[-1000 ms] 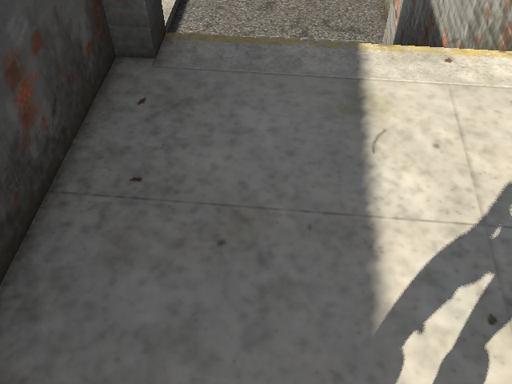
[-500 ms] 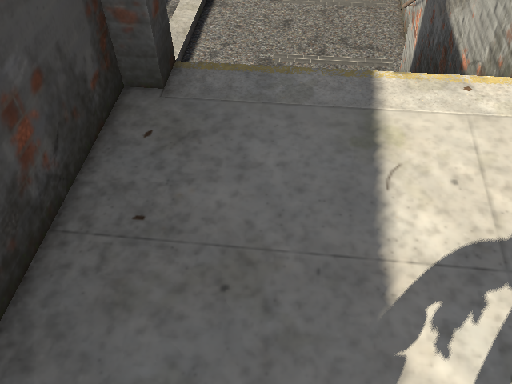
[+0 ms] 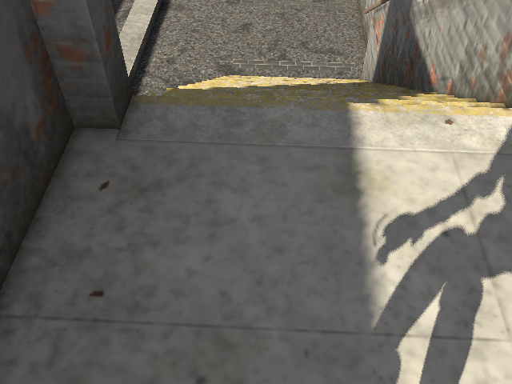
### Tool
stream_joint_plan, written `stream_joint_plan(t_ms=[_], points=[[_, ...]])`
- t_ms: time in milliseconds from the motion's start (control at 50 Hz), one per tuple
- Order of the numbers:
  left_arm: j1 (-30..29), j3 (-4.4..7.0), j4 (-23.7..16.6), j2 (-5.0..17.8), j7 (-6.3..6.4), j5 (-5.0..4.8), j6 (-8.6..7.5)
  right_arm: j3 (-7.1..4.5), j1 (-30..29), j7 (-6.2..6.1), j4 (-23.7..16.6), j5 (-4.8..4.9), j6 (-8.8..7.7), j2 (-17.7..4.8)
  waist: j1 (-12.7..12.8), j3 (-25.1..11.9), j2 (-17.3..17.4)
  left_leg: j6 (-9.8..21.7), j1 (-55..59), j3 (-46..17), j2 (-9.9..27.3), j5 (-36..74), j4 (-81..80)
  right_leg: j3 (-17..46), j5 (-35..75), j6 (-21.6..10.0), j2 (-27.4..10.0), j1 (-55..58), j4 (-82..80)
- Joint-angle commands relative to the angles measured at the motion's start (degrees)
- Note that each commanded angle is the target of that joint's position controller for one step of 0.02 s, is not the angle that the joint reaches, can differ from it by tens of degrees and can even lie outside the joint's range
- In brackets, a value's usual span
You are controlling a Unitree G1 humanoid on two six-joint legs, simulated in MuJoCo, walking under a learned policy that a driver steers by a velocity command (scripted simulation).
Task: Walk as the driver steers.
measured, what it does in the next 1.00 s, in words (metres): walks ahead: right foot, then left foot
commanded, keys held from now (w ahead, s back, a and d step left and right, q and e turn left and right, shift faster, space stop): w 0.66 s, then w+e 0.34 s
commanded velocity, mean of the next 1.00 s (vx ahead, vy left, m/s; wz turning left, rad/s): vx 0.50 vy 0.00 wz -0.10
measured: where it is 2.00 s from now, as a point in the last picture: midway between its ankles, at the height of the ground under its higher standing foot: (319, 227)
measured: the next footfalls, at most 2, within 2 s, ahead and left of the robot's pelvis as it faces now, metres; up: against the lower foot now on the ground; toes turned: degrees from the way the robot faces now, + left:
right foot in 0.30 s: +0.34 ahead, -0.17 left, +0.00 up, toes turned -2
left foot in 0.86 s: +0.65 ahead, +0.07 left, +0.00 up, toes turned -1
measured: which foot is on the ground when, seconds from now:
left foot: down 0.00-0.32, up 0.34-0.84, down 0.86-1.00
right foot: up 0.00-0.28, down 0.30-0.86, up 0.88-1.00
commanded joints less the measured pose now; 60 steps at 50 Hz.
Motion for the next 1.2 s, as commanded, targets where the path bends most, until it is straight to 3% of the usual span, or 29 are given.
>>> stream_joint_plan(t_ms=[20, 100, 200, 240, 280, 300, 320, 340, 360, 380, 400, 440, 480, 560, 620, 740, 800, 820, 840, 860, 880, 900, 920, 940, 960, 980, 1020, 1080, 1200], points=[[2.0, 0.79, -2.4, 2.7, 0.41, 0.73, 0.19, -1.19, -2.3, -1.13, -3.1, 0.07, -1.04, -7.6, 2.7, 3.1, 4.3, 9.8, -6.1, -11.9, 16.0, 4.0, -11.9, 0.1, 9.2, 1.6, -2.4, -1.2, -8.0], [-7.3, 0.39, -4.8, 1.7, -0.33, 0.18, -0.49, -1.46, 2.4, -2.02, -2.2, 0.98, -0.26, -9.1, -0.7, 3.1, 4.4, 7.3, -0.9, -9.2, 15.2, 4.8, -10.9, -2.1, 17.6, 2.0, 0.2, 0.6, -24.7], [-14.3, 0.17, -7.7, 2.5, -2.08, -0.57, -1.01, -1.82, 6.5, -2.17, -0.3, 1.53, 0.94, -9.7, -2.8, 4.6, 5.2, 6.5, 8.3, -10.3, 18.7, 3.3, -6.8, -2.5, 12.5, 1.0, 1.9, 0.5, -33.4], [-13.0, 0.56, -8.0, 3.7, -2.66, -0.58, -1.52, -2.17, 6.0, -2.3, -0.2, 1.57, 1.55, -10.4, -1.3, 3.8, 6.0, 5.5, 10.8, -11.1, 20.1, 6.2, -3.6, -3.0, 7.8, -0.6, 2.8, 3.7, -35.8], [-2.6, 2.33, -5.2, 6.8, -2.58, -0.43, -1.9, -1.98, 3.8, -2.31, -0.7, 1.27, 2.18, -10.2, 4.6, -1.9, 6.1, 3.5, 9.9, -8.2, 17.1, 22.2, 8.5, -5.7, 5.7, -3.0, 6.1, 18.3, -38.2], [9.1, 3.91, -2.2, 10.9, -2.14, -0.08, -2.02, -1.02, 3.3, -2.28, -1.9, 0.46, 2.18, -7.9, 9.0, -10.2, 3.1, 1.5, 1.8, -5.0, 13.6, 20.6, 24.0, -0.3, 7.2, -6.2, 1.3, 35.2, -36.6], [16.9, 5.58, -0.7, 17.6, -2.01, 0.83, -1.53, 1.02, 9.1, -1.74, -2.9, 0.23, 0.95, -1.3, 8.2, -18.6, -11.2, -3.2, -22.6, -0.6, 3.9, -0.9, 47.7, 24.4, 1.0, -15.1, -13.1, 58.7, -39.9], [17.8, 4.32, -0.4, 13.2, -2.24, 0.71, -1.47, 0.77, 9.2, -1.44, -2.1, 1.14, -0.66, -3.2, 8.5, -22.4, -12.8, -2.7, -31.1, -9.5, 2.5, -24.1, 57.2, 39.4, -3.8, -17.3, -16.3, 61.3, -47.9], [12.5, 3.09, -1.3, 9.6, -2.24, 0.4, -1.61, -0.72, 3.9, -1.22, -3.5, 2.69, -1.49, -8.9, 7.4, -13.8, -8.6, -1.3, -36.0, -10.7, 6.2, -20.8, 60.7, 31.5, -4.1, -13.9, -14.4, 54.3, -48.3], [6.7, 2.33, -2.8, 7.4, -2.24, 0.31, -1.47, -0.88, 0.1, -1.42, -4.6, 2.79, -1.61, -9.3, 5.7, -8.9, -4.5, -0.9, -34.9, -8.9, 9.5, -15.1, 59.0, 22.9, 0.2, -11.9, -12.1, 45.9, -49.3], [2.8, 1.71, -3.4, 5.6, -2.54, 0.48, -1.38, -1.1, -1.9, -1.79, -4.9, 1.99, -1.25, -8.5, 4.1, -5.0, -1.2, -1.2, -32.6, -8.0, 11.5, -11.0, 55.2, 17.2, 4.2, -11.0, -9.5, 38.2, -51.6], [1.0, 1.16, -2.8, 3.7, -3.03, 1.01, -1.58, -1.37, -0.3, -2.13, -4.4, 1.29, 0.45, -6.3, 1.1, -2.4, -2.6, -1.8, -26.3, -7.8, 13.5, -6.5, 50.1, 10.4, 8.1, -9.7, -5.9, 30.1, -55.3], [3.1, 1.52, -1.3, 4.9, -2.89, 0.98, -1.9, -1.36, 0.4, -2.3, -4.4, 1.11, 1.48, -4.9, 0.2, -1.2, -2.0, -2.7, -26.3, -7.0, 13.5, -4.0, 47.8, 6.7, 14.0, -10.5, -5.0, 28.3, -56.8], [7.1, 1.87, 0.7, 6.5, -1.6, 0.89, -1.39, -1.69, -8.0, -2.35, -7.4, 0.54, 1.61, -4.8, 1.6, 1.0, -0.8, -4.1, -32.6, -6.7, 13.7, 5.6, 35.9, 3.3, 18.8, -10.3, -4.8, 31.1, -58.1], [9.2, 1.87, 1.6, 7.1, -0.96, 0.51, -1.01, -1.38, -14.2, -1.85, -9.0, 0.77, 1.25, -3.8, 3.4, 2.3, -1.2, -4.1, -30.7, -5.3, 12.3, 12.6, 25.3, 0.7, 16.1, -9.0, -3.6, 31.7, -59.1], [14.6, 2.31, 4.5, 7.7, -0.34, -0.42, 0.24, -1.1, -23.7, -0.32, -12.7, 1.36, 0.14, -4.3, 5.6, 5.7, -1.1, -3.3, -30.8, -5.4, 10.1, 10.2, 14.5, 3.3, 14.0, -8.9, -6.5, 39.6, -55.7], [12.8, 3.01, 4.2, 9.0, 0.09, -0.57, 0.99, -1.87, -20.6, 0.18, -12.5, 1.35, -0.85, -6.5, 2.7, 3.5, -2.5, -2.2, -22.3, -4.9, 8.2, 5.0, 11.6, 5.4, 19.2, -7.6, -7.5, 40.4, -50.8], [11.4, 3.07, 3.7, 9.3, 0.08, -0.48, 1.21, -2.69, -16.0, -0.01, -11.3, 1.32, -1.09, -7.9, -0.1, 0.8, -3.0, -1.4, -14.7, -3.5, 6.5, 3.7, 10.6, 4.7, 26.8, -6.7, -6.0, 39.3, -45.8], [10.5, 2.53, 3.1, 7.8, -0.03, 0.01, 1.33, -4.15, -6.4, -0.5, -8.5, 1.25, -1.2, -10.7, -4.3, -5.3, -2.3, 0.1, -0.9, -3.4, 6.6, 4.3, 11.2, 2.7, 30.2, -5.1, -2.5, 35.1, -35.3], [10.3, 1.5, 1.2, 5.3, -0.12, 0.95, 1.28, -5.33, 4.4, -1.18, -6.8, 0.24, -1.18, -15.3, -7.7, -15.0, 4.1, 3.6, 17.4, -14.9, 17.6, 3.6, 12.7, -0.4, 15.2, -2.8, 2.3, 23.1, -16.8], [18.6, -0.59, 0.9, -3.1, -0.52, -0.14, 0.07, -5.91, 7.3, -0.97, -5.7, -0.32, -0.68, -18.6, -3.4, -22.9, 20.9, 12.2, 35.1, -40.6, 30.7, -4.6, 5.8, -1.0, -20.1, 0.5, 11.2, 1.6, 2.2], [16.5, 0.91, 1.9, 3.7, -0.53, -1.73, -0.75, -4.46, 5.8, -1.03, -6.5, 0.06, -0.67, -12.5, -4.8, -21.1, 15.9, 11.0, 31.9, -43.8, 29.3, -11.0, 1.8, 5.7, -21.6, 0.1, 8.1, -3.7, 9.9], [10.9, 1.95, 0.2, 7.1, -0.36, -2.45, -0.92, -3.52, 0.9, -1.3, -7.4, 0.45, -0.8, -9.2, -4.3, -12.5, 12.1, 7.8, 24.0, -34.0, 27.8, -9.9, 1.0, 4.6, -16.6, -0.6, 5.4, -6.8, 11.0], [8.2, 2.13, -0.4, 6.7, 0.04, -2.05, -0.68, -2.97, -3.5, -1.28, -8.0, 0.41, -0.85, -7.8, -2.5, -8.1, 7.3, 6.2, 15.2, -26.9, 25.8, -5.6, -0.7, 3.3, -11.1, -0.5, 2.5, -4.4, 9.3], [6.8, 2.58, -0.7, 6.1, 0.3, -1.28, -0.17, -2.6, -6.3, -1.13, -7.9, 0.17, -0.89, -6.2, -0.9, -4.6, 6.4, 5.2, 8.2, -21.4, 23.6, -2.3, -2.9, 3.0, -7.8, -0.5, 0.8, -1.9, 6.4], [8.1, 2.82, -0.6, 4.8, 0.2, -1.21, 0.65, -2.32, -7.6, -1.11, -7.5, -0.38, -1.0, -5.2, 1.0, -3.2, 8.1, 4.5, 3.9, -16.8, 22.0, -0.6, -4.9, 3.4, -5.6, -0.6, -0.6, 1.4, 4.7], [8.7, 2.77, -1.1, 2.3, -0.03, -1.41, 2.13, -2.64, -7.6, -1.26, -6.5, -0.41, -1.21, -5.4, 2.2, -1.2, 8.1, 5.0, 0.1, -11.4, 21.2, 2.7, -7.7, 2.6, -4.0, -0.7, -1.3, 3.0, 2.9], [5.1, 3.14, -3.5, 2.3, -0.03, -0.85, 3.25, -3.44, -6.6, -2.04, -5.4, -0.58, -1.35, -7.6, 2.5, 1.0, 5.8, 5.7, 0.3, -5.9, 21.5, 7.6, -9.4, 3.3, 1.8, 0.0, -1.6, -1.7, -1.4], [-5.6, 2.53, -7.5, 1.6, -2.05, -0.38, 2.69, -4.08, -3.8, -3.25, -4.6, -0.23, -0.29, -10.0, -0.5, 3.6, 4.5, 4.0, 4.6, 3.4, 20.6, 9.9, -9.9, -1.2, 14.2, 0.3, -0.4, -2.6, -18.9]])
